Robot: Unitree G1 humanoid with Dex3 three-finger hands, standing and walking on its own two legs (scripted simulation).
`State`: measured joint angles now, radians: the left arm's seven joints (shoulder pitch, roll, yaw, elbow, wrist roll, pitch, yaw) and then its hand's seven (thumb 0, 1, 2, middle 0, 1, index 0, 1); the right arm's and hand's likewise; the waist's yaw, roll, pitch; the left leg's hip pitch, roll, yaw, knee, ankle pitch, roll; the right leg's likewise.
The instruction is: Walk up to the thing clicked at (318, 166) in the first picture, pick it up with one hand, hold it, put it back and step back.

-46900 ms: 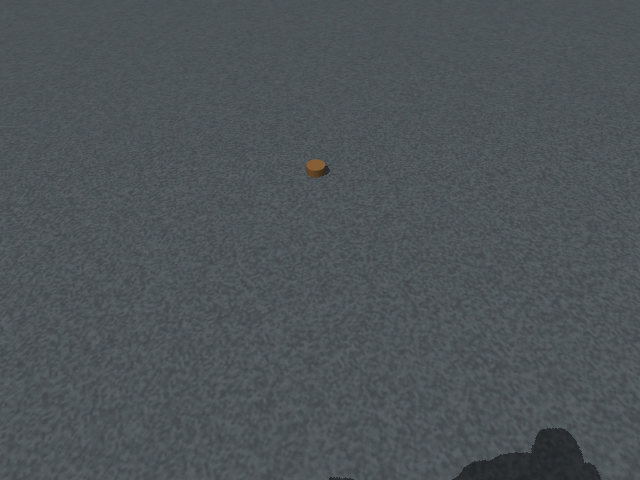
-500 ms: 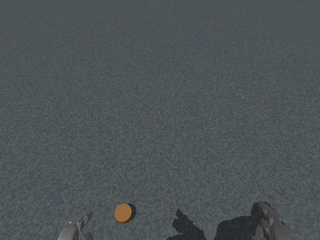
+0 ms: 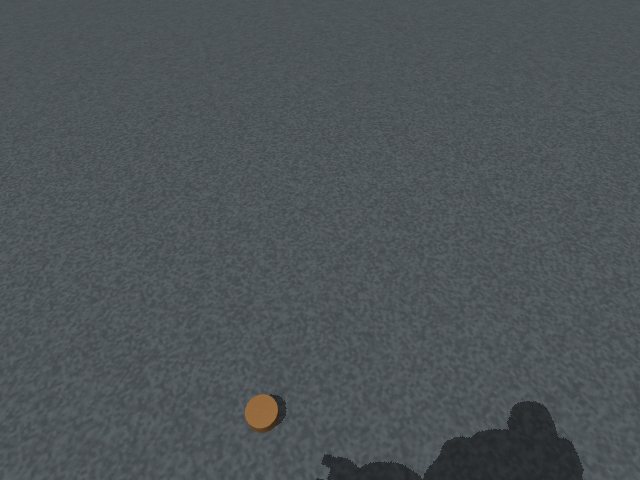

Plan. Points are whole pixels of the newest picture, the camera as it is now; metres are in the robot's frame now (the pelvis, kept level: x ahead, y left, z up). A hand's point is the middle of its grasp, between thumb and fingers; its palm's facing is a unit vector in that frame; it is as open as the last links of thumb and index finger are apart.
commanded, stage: stand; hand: left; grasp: from above
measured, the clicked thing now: (262, 413) +0.44 +0.23 -0.73
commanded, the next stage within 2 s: none
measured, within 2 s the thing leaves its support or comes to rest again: neither
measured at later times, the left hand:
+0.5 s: hand out of the picture +0.05 +0.24 -0.14, palm faces +0.03 -0.94 -0.34, open 7.4 cm
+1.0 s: hand out of the picture +0.05 +0.23 -0.13, palm faces +0.01 -0.94 -0.34, open 7.4 cm
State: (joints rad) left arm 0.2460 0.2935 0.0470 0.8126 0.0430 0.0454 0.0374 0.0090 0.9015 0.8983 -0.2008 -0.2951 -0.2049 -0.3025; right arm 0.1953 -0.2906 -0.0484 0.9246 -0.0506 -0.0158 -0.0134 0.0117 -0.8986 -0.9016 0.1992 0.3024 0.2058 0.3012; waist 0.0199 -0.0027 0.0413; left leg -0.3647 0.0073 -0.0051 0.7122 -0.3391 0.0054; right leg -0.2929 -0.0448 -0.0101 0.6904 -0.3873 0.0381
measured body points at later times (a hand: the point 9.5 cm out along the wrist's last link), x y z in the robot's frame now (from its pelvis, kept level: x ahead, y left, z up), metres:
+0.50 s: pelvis +0.00 +0.00 +0.03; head -0.01 +0.00 +0.47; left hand +0.05 +0.29 -0.11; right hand +0.08 -0.28 -0.11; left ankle +0.02 +0.12 -0.72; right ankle -0.01 -0.15 -0.72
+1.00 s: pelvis +0.00 -0.01 +0.03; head +0.00 -0.01 +0.48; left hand +0.05 +0.28 -0.11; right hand +0.06 -0.30 -0.11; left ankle +0.02 +0.12 -0.72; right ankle -0.01 -0.15 -0.72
